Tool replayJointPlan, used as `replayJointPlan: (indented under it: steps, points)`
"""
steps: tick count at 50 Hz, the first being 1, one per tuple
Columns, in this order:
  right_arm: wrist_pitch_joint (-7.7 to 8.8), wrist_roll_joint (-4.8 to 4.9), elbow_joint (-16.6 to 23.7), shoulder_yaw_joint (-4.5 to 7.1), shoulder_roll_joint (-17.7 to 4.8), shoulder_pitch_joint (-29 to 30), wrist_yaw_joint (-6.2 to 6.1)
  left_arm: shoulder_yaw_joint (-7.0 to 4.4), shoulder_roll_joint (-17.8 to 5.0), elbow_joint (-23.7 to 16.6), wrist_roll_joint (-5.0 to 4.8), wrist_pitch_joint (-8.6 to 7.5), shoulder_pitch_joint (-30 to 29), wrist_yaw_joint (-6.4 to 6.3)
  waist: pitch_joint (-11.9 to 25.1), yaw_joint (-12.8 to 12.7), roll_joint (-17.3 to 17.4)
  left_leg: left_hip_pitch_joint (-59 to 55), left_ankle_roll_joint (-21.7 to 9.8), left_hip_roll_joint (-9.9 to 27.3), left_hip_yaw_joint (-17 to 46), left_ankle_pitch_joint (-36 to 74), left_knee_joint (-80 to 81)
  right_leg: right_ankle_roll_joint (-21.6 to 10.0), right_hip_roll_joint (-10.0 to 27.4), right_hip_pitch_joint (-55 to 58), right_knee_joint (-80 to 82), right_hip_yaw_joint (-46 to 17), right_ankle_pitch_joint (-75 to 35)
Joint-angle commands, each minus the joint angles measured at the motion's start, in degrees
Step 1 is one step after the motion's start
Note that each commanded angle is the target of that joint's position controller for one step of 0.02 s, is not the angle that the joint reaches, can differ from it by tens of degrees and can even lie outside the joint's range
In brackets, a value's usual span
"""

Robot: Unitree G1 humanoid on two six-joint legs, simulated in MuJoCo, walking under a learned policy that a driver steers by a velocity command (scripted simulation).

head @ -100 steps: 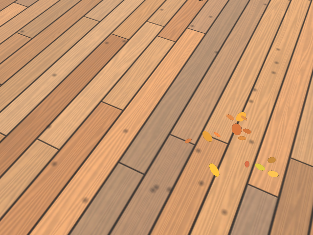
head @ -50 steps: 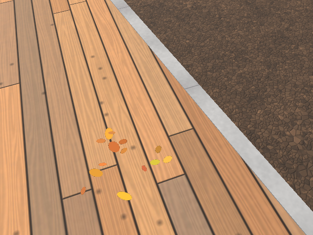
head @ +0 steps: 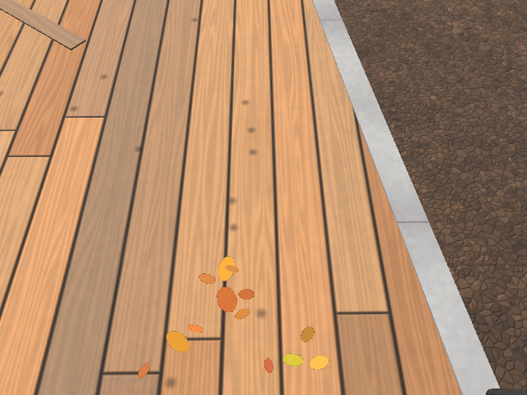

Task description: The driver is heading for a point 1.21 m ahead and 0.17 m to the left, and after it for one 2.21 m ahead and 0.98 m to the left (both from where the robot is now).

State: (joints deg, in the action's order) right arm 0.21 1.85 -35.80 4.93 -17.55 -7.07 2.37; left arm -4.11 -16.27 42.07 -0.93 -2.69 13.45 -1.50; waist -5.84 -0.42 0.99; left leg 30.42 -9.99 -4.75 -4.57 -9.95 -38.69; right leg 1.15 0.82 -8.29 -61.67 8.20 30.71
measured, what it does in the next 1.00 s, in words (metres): walks ahead, turning left: right foot, then left foot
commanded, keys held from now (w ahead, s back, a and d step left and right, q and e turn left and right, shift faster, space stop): w+q+shift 0.28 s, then w+shift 0.64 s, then w+e+shift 0.08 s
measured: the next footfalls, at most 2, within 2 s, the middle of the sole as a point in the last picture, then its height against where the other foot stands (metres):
right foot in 0.40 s outside the picture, level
left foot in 0.86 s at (193, 304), level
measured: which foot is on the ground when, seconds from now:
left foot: down 0.00-0.40, up 0.42-0.84, down 0.86-1.00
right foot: up 0.00-0.38, down 0.40-0.86, up 0.88-1.00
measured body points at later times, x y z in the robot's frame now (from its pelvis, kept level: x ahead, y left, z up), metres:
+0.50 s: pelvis +0.29 -0.04 +0.03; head +0.30 -0.05 +0.48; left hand +0.31 +0.26 -0.05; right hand +0.50 -0.27 -0.07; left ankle +0.16 +0.04 -0.63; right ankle +0.34 -0.15 -0.70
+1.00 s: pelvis +0.62 +0.14 +0.03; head +0.65 +0.15 +0.48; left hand +0.52 +0.38 -0.10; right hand +0.85 -0.04 -0.09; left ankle +0.62 +0.20 -0.70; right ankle +0.59 -0.03 -0.59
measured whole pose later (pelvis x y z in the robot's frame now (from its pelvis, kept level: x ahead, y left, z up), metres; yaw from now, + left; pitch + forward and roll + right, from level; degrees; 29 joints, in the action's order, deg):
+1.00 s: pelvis +0.62 +0.14 +0.03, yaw +26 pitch +1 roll +1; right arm 3.7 -2.3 -44.6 1.5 -16.8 -13.4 0.3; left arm -0.8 -14.6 48.6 1.0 -3.5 21.8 1.2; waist -1.9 -2.7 -0.3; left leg 16.3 -6.3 -5.1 -5.3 -14.3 -29.7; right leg -4.0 2.9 -23.4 -72.5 -2.0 16.5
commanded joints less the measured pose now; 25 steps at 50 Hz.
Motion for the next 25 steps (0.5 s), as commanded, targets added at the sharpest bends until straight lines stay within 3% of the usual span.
replayJointPlan:
  steps: [1,2,3,4,5,6,7,9,11,14,17,19,20,21,22,23,24,25]
  points:
    - [1.76,-0.65,3.57,3.34,-11.06,-13.48,-0.53,-0.38,-8.07,-10.58,-0.88,-4.88,-2.65,2.78,21.14,5.23,4.07,-44.87,-17.24,21.64,58.38,-40.81,29.56,-1.82,-3.72,-40.82,-26.38,-18.49,-0.71]
    - [2.6,-0.16,3.74,2.63,-8.85,-9.82,-0.6,-0.67,-8.7,-11.95,-1.27,-5.34,-6.41,2.43,11.38,2.19,-1.93,-35.09,-13.16,20.38,55.4,-40.5,30.88,-2.37,-1.89,-40.75,-18.8,-17.45,-4.45]
    - [3.34,0.02,4.35,2.08,-7.52,-6.85,-0.62,-0.6,-8.48,-10.66,0.2,-4.85,-5.52,1.74,10.06,-0.02,-5.63,-28.6,-10.67,17.7,50.66,-34.38,29.56,-2.15,0.5,-36.17,-13.96,-18.1,-7.41]
    - [3.7,-0.33,4.9,2.2,-7.83,-5.1,-0.91,-0.92,-8.47,-10.02,1.17,-4.52,-4.45,1.21,8.46,-1.36,-5.17,-22.59,-9.49,14.12,45.49,-29.84,29.38,-1.72,1.66,-31.8,-8.72,-18.8,-10.11]
    - [3.77,-0.69,5.11,2.33,-8.1,-4.5,-1.37,-1.17,-8.47,-9.74,1.43,-4.11,-4.53,0.99,7.29,-1.78,-3.69,-18.8,-8.59,11.42,41.58,-26.8,29.67,-0.94,2.16,-28.83,-5.2,-18.51,-12.16]
    - [2.12,-3.8,1.08,2.74,-10.48,-6.93,-1.75,1.04,-5.49,-7.77,6.68,-0.39,-3.14,1.66,6.99,-1.55,-3.73,-13.21,-5.73,8.57,30.07,-14.59,27.5,0.73,4.25,-23.63,-1.33,-12.64,-13.09]
    - [1.46,-3.84,0.94,2.52,-9.73,-7.54,-1.7,1.7,-3.13,-7.83,6.77,1.29,-2.65,2.03,7.36,-1.53,-3.19,-9.85,-5.09,4.56,25.06,-11.41,25.46,1.5,3.84,-20.62,0.32,-10.96,-14.66]
    - [0.82,-3.39,0.8,2.13,-9.26,-9.18,-1.46,2.57,-2.5,-9.83,5.0,2.5,-6.34,2.43,5.85,0.26,1.43,-5.26,-5.89,3.71,26.73,-15.27,25.92,3.57,3.54,-20.18,5.78,-9.63,-16.02]
    - [0.7,-3.13,0.96,2.27,-9.52,-10.85,-0.87,2.61,-3.57,-11.24,3.6,2.38,-11.3,2.31,4.6,2.84,4.42,-6.84,-5.7,4.7,31.09,-19.45,27.49,4.86,2.94,-21.99,12.87,-10.55,-18.59]
    - [0.9,-3.19,0.96,2.74,-10.38,-12.08,-0.43,2.26,-4.95,-12.04,2.8,1.16,-15.22,2.09,5.57,5.53,4.99,-13.01,-4.7,5.26,34.43,-19.18,24.81,4.78,0.61,-22.01,22.15,-11.59,-19.81]
    - [1.69,-2.97,1.03,2.3,-9.91,-9.7,-0.18,2.25,-4.93,-10.8,1.86,-0.36,-12.38,1.99,7.36,4.32,5.84,-12.02,-2.95,6.86,34.91,-18.95,22.42,2.52,-0.66,-11.33,29.38,-10.87,-21.88]
    - [2.1,-3.05,0.29,1.5,-8.15,-8.64,-0.56,1.44,-6.42,-8.71,2.54,-1.1,-4.56,1.51,7.11,-0.34,3.73,-8.23,-1.33,6.46,34.09,-18.49,17.0,0.16,0.23,0.22,34.28,-10.72,-20.56]
    - [2.83,-2.83,0.03,0.47,-5.53,-8.24,-0.75,0.47,-8.8,-6.69,3.16,-1.77,3.61,0.8,9.05,-4.62,-0.56,-2.45,0.45,3.46,29.67,-17.22,6.09,-0.77,3.21,10.64,35.83,-13.65,-14.05]
    - [3.88,-1.55,1.96,-1.26,-0.21,-6.96,-0.89,-0.95,-14.79,-5.65,5.16,-2.44,12.11,0.18,12.9,-7.76,-13.61,5.54,3.17,-2.68,19.01,-17.75,-14.11,-3.03,16.6,18.9,44.79,-33.13,6.71]
    - [4.13,-0.86,3.55,-1.99,-0.16,-9.07,-1.1,-2.31,-18.21,-4.77,5.21,-2.01,11.45,0.83,11.84,-4.69,-18.94,18.84,3.82,-4.51,14.46,-18.17,-24.88,-7.16,23.01,19.98,53.37,-59.47,21.06]
    - [3.31,-2.05,1.85,-1.76,-3.05,-8.46,-1.48,-1.67,-13.24,-5.34,4.66,-1.64,8.34,1.47,6.7,-2.77,-7.74,21.71,3.82,-0.06,15.47,-12.24,-31.36,-7.79,22.65,16.3,51.02,-55.57,20.32]
    - [3.1,-3.5,1.34,-1.57,-4.01,-6.22,-0.85,-0.86,-9.74,-5.6,3.65,-1.64,7.34,1.91,5.43,-2.61,-3.3,20.76,4.59,1.18,15.39,-8.19,-31.41,-6.64,18.68,13.13,48.81,-45.62,13.65]
    - [3.0,-4.48,1.25,-1.53,-4.39,-4.92,-0.04,-0.28,-7.99,-4.86,3.32,-1.84,7.9,2.09,5.34,-2.42,-3.05,18.79,5.16,2.36,15.38,-6.09,-29.85,-5.42,15.31,10.81,48.49,-37.48,7.66]
Velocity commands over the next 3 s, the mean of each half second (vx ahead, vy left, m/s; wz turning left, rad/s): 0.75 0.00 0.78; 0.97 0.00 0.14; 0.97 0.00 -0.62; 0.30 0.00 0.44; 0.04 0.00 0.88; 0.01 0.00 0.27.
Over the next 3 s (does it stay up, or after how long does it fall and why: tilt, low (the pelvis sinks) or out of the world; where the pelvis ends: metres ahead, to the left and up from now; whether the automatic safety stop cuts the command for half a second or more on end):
stays up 1.49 0.43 0.03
